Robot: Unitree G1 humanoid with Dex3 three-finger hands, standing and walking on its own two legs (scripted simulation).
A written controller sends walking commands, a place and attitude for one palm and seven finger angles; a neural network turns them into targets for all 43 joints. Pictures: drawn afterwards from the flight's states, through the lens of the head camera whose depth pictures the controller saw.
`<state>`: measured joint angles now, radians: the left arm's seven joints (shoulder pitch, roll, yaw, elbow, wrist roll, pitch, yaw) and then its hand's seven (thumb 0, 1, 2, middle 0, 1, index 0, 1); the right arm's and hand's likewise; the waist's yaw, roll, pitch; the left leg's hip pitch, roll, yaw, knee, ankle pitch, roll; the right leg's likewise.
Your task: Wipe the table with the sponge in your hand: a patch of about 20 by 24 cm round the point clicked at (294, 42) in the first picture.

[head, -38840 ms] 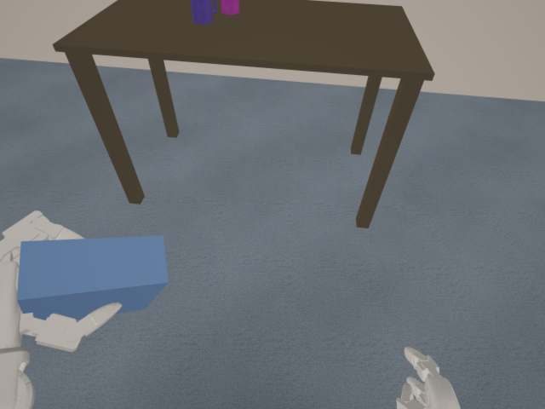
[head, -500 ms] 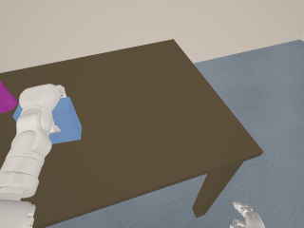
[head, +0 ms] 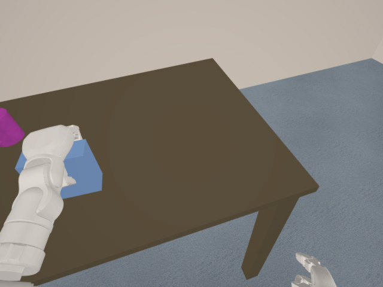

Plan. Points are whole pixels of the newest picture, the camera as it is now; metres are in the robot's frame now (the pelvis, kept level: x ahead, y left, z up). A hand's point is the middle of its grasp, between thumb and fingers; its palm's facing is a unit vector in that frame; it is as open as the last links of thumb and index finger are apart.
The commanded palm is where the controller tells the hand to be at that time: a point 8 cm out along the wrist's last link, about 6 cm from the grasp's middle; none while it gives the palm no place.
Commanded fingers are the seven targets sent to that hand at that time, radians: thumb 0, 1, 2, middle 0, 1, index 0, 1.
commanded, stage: wipe back along the first lane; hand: left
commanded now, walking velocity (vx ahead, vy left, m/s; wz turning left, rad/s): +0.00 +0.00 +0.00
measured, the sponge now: (68, 177) +0.33 +0.32 +0.05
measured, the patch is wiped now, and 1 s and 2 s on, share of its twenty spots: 1.00 1.00 1.00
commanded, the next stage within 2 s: lift the sponge slowly off the table in 0.98 s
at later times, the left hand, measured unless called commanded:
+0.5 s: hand (62, 176) +0.29 +0.29 +0.11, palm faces +0.04 -0.06 -1.00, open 9.6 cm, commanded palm +0.25 +0.28 +0.14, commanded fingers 0.00 0.10 1.30 -1.20 -1.60 -1.20 -1.60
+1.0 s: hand (64, 199) +0.24 +0.26 +0.11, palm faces +0.10 -0.08 -0.99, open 9.5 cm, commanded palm +0.20 +0.25 +0.14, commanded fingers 0.00 0.10 1.30 -1.20 -1.60 -1.20 -1.60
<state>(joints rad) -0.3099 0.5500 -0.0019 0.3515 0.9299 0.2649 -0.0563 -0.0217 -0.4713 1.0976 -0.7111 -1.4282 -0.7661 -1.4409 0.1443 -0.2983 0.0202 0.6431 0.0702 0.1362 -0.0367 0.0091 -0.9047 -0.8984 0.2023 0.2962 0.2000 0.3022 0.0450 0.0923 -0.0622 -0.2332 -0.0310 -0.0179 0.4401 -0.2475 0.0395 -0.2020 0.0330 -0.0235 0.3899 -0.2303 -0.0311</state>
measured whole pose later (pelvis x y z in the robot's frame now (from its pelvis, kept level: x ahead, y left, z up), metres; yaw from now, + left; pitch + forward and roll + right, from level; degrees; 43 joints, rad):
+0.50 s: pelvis +0.01 +0.00 +0.00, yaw -1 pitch +1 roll -1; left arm -0.05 0.52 -0.01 0.02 0.90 0.35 -0.03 -0.01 -0.46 1.09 -0.70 -1.44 -0.76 -1.45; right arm 0.10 -0.30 0.03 0.61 0.07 0.12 -0.02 0.01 -0.91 -0.90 0.20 0.30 0.20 0.30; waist 0.07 0.11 -0.07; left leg -0.21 -0.03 -0.01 0.47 -0.28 0.04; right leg -0.19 0.03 -0.01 0.43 -0.26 -0.03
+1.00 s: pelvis +0.00 +0.00 +0.00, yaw -1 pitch -1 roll +0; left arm 0.16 0.46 -0.08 -0.26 0.93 0.44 0.00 0.01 -0.45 1.08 -0.69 -1.44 -0.75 -1.45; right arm 0.07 -0.28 0.04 0.61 0.06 0.11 0.00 0.01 -0.90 -0.90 0.20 0.30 0.19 0.30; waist 0.10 0.12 -0.06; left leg -0.18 -0.04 0.01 0.47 -0.28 0.04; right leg -0.17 0.03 0.00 0.46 -0.27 -0.03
